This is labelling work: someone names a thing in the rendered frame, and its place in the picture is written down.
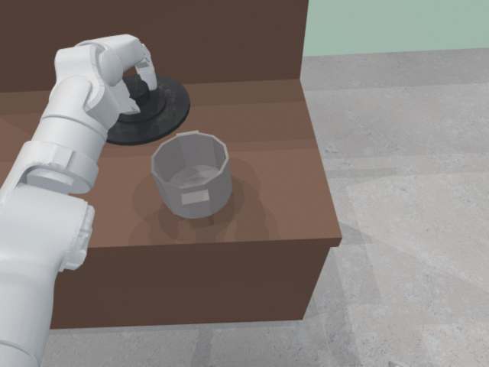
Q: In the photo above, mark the lid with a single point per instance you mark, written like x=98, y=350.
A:
x=163, y=114

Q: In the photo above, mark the left robot hand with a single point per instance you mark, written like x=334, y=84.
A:
x=131, y=53

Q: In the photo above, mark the knob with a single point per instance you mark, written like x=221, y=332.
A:
x=139, y=91

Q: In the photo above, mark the left robot upper arm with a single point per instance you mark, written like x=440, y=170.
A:
x=41, y=232

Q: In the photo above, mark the robot left forearm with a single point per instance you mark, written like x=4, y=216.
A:
x=64, y=151

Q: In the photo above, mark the pot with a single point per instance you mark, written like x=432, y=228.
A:
x=192, y=173

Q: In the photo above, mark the table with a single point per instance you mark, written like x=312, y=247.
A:
x=260, y=256

